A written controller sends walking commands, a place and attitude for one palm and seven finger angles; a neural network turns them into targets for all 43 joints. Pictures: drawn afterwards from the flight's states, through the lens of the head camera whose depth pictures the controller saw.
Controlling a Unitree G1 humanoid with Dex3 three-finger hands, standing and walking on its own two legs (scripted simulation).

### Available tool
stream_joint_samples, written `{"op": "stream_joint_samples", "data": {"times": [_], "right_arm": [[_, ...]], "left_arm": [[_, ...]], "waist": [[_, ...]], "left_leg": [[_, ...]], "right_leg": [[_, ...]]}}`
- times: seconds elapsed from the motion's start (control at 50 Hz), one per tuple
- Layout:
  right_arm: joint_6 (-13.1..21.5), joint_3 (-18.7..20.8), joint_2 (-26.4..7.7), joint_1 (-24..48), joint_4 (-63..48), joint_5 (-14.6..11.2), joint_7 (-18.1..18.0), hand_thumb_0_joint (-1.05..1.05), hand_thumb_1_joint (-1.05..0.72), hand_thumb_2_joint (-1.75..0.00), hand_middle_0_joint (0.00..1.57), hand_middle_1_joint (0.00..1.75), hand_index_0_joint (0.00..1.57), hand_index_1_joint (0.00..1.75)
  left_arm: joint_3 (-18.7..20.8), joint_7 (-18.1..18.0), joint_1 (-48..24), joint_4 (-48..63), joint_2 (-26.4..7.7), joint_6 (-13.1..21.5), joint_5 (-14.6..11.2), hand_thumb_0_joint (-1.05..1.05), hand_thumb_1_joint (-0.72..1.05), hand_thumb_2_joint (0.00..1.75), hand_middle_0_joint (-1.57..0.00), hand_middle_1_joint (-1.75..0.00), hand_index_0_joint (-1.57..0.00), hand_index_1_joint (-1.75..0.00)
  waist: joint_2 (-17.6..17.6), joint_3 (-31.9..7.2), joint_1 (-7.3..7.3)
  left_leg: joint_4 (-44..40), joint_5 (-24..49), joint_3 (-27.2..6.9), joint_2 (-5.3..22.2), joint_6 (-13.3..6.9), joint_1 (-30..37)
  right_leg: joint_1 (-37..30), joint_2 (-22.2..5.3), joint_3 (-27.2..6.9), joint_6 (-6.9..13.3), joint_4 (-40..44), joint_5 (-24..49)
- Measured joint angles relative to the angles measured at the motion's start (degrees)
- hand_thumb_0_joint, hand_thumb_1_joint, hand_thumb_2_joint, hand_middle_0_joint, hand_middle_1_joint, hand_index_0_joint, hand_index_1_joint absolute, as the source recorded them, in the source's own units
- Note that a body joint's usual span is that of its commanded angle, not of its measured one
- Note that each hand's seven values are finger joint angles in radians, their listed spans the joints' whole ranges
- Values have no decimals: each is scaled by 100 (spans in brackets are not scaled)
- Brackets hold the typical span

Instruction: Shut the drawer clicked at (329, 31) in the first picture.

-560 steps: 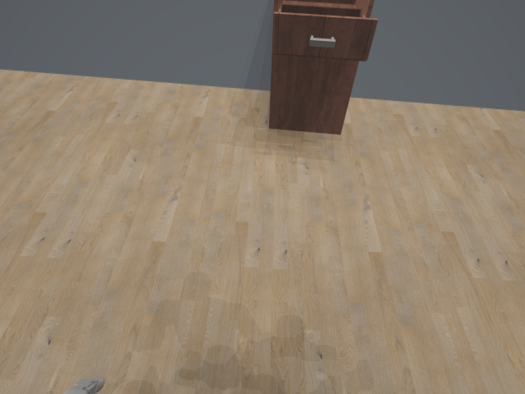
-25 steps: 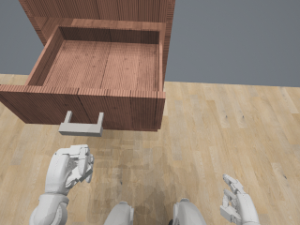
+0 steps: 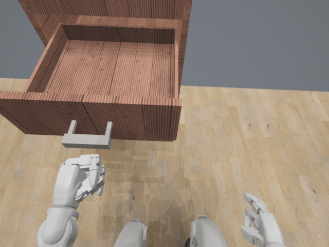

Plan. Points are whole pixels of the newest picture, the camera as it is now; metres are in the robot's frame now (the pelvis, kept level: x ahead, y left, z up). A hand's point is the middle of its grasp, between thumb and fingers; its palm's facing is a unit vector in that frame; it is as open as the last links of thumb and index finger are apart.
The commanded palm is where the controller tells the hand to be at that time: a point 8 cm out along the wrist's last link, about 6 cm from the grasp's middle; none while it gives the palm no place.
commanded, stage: push the drawer shut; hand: left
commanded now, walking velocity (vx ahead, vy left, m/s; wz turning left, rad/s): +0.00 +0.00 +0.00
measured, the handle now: (89, 133) +0.36 +0.20 +0.04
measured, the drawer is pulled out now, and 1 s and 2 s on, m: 0.30 0.24 0.12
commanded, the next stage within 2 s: none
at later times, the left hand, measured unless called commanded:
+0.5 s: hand (99, 164) +0.29 +0.16 +0.03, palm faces -0.03 -1.00 -0.05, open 2.9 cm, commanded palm +0.29 +0.21 +0.04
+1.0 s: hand (103, 143) +0.34 +0.16 +0.04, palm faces -0.02 -1.00 -0.05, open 3.2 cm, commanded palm +0.34 +0.21 +0.04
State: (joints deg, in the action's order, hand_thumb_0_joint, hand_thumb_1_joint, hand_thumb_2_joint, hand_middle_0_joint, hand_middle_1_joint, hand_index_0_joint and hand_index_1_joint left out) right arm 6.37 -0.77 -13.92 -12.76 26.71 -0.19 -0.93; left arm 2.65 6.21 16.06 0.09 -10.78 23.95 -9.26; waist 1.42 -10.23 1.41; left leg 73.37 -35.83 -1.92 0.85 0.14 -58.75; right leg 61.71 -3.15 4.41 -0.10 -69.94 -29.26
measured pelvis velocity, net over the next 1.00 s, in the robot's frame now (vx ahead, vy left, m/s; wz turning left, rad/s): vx -0.02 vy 0.01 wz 0.00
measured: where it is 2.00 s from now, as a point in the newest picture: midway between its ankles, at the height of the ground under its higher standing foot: outside the picture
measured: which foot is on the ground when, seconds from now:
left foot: down 0.00-1.00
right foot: down 0.00-1.00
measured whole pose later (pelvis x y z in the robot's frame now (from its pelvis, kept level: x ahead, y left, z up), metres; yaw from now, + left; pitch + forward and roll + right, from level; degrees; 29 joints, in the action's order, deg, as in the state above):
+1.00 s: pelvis -0.02 +0.01 +0.00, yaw +0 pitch +21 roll -2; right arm 5.8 -1.5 -14.5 -12.9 33.8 -0.4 -1.9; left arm 6.9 6.7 -13.4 -27.4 -13.1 24.9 -9.0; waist 1.0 -8.6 2.8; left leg 71.4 -32.4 -1.4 0.1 -0.5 -59.5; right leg 62.1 -3.7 3.8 -0.6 -67.4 -25.7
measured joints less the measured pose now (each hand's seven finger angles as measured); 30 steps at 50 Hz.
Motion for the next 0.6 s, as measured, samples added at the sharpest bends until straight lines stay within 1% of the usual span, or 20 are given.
{"op": "stream_joint_samples", "data": {"times": [0.1,0.16,0.28,0.44,0.6], "right_arm": [[-38,12,12,18,-15,-17,-1,1,-90,-90,20,30,20,30],[-32,2,2,9,-11,-12,-11,1,-90,-90,20,30,20,30],[-32,-14,-21,50,116,-16,-31,1,-90,-90,20,30,20,30],[-22,-5,-55,59,322,-34,-71,1,-90,-90,20,30,20,30],[20,-19,-59,123,513,-38,-105,1,-90,-90,20,30,20,30]], "left_arm": [[53,33,-45,8,-19,-88,-49,1,90,90,-140,-160,-140,-160],[78,20,-126,-72,-36,-82,-42,1,90,90,-140,-160,-140,-160],[228,96,-635,-512,-92,-85,-74,1,89,90,-140,-160,-140,-160],[276,271,-1005,-899,-152,-42,-121,-2,84,92,-140,-160,-140,-160],[304,265,-1557,-1395,-176,11,-105,-3,79,93,-140,-160,-140,-160]], "waist": [[-5,-4,17],[1,-11,21],[-11,4,26],[-4,69,-6],[-4,109,-7]], "left_leg": [[-48,6,7,13,10,42],[-78,17,-2,11,15,60],[-60,20,-20,14,25,19],[-117,86,-37,-12,14,23],[-103,164,-42,-43,-6,-47]], "right_leg": [[-31,15,-5,8,35,5],[-52,13,3,11,61,8],[-18,16,20,21,49,8],[-46,-6,36,10,120,67],[0,-34,37,-5,133,149]]}}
